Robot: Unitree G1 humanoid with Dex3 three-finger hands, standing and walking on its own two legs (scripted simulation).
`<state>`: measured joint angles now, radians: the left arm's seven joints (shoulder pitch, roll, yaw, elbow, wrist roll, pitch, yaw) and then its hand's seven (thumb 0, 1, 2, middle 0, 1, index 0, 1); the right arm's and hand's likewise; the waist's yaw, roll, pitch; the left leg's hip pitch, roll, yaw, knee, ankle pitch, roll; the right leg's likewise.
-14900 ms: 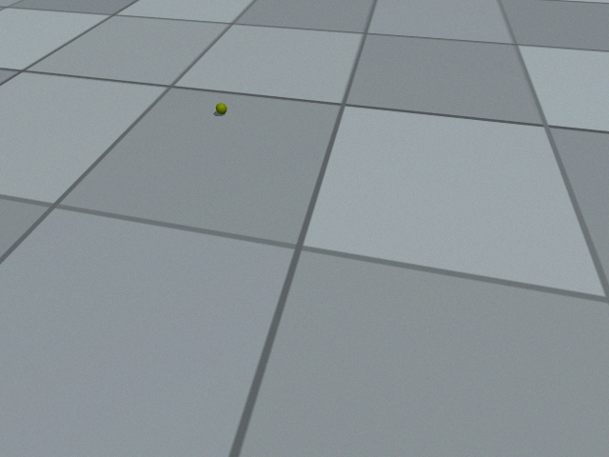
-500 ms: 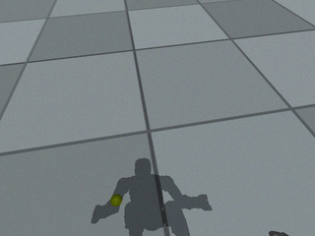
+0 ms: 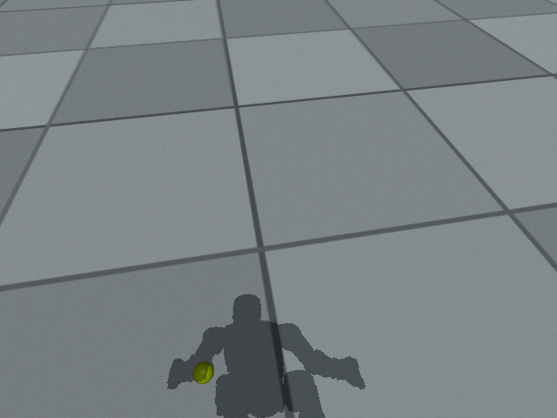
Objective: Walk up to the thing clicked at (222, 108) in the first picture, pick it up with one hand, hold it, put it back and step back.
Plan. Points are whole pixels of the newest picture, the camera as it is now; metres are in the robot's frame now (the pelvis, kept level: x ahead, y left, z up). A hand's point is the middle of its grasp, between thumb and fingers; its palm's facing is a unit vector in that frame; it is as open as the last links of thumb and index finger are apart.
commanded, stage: walk up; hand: left
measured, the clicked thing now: (203, 372) +0.43 +0.27 -0.74
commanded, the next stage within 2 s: stand in 0.58 s
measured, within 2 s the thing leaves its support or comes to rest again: neither
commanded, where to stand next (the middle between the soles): +0.06 +0.02 m, yaw +0 degrees
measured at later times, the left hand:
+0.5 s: hand out of the picture +0.07 +0.26 -0.15, palm faces +0.00 -0.94 -0.34, open 7.4 cm
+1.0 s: hand out of the picture +0.10 +0.25 -0.15, palm faces -0.02 -0.94 -0.34, open 7.4 cm
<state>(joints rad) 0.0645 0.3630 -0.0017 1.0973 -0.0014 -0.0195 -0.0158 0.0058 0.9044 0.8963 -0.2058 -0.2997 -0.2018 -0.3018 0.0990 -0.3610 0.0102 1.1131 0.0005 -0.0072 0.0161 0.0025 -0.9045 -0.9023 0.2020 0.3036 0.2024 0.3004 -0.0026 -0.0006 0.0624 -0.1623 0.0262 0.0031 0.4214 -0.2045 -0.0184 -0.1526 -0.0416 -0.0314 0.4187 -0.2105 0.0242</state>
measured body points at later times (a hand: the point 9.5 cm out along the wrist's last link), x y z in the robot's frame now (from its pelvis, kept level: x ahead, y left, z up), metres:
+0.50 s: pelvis +0.01 +0.00 +0.01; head +0.02 +0.00 +0.45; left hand +0.07 +0.31 -0.13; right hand +0.09 -0.30 -0.13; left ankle +0.02 +0.13 -0.74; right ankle +0.01 -0.13 -0.74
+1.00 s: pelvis +0.02 +0.00 +0.01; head +0.03 -0.01 +0.46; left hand +0.10 +0.30 -0.12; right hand +0.10 -0.31 -0.13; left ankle +0.02 +0.13 -0.74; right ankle +0.01 -0.14 -0.74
